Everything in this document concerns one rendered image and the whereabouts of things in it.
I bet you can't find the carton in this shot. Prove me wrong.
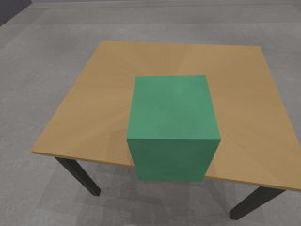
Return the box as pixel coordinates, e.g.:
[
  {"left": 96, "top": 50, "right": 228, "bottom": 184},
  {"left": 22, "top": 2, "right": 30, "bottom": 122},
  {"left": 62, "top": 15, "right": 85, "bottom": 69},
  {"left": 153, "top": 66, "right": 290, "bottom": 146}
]
[{"left": 126, "top": 75, "right": 221, "bottom": 182}]

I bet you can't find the table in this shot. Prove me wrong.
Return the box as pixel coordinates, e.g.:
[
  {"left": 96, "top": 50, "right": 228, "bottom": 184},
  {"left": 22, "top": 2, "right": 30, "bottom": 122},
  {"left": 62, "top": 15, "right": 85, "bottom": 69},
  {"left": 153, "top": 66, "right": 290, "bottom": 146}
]
[{"left": 30, "top": 40, "right": 301, "bottom": 220}]

